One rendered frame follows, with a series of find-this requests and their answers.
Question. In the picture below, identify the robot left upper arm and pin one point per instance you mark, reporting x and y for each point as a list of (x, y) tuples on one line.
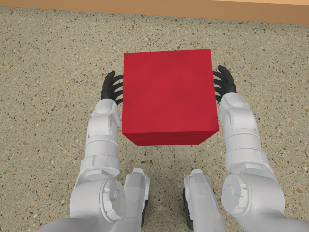
[(95, 206)]

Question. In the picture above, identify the robot right thigh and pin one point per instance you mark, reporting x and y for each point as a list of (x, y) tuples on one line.
[(207, 216)]

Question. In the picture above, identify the robot left forearm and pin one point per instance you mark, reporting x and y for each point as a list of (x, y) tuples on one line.
[(100, 159)]

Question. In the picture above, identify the robot left thigh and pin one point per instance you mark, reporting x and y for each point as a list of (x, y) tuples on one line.
[(136, 189)]

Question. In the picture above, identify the robot right upper arm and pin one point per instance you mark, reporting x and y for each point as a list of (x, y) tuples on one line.
[(257, 204)]

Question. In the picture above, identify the carton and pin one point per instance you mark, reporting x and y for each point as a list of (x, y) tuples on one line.
[(169, 97)]

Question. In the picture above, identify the robot right forearm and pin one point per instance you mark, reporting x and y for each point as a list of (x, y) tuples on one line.
[(242, 141)]

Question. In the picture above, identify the left robot hand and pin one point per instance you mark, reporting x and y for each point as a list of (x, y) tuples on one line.
[(108, 91)]

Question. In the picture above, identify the robot thigh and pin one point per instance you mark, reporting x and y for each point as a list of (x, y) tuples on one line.
[(207, 216), (136, 189)]

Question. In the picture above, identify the right robot hand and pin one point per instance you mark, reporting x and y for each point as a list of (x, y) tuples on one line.
[(226, 83)]

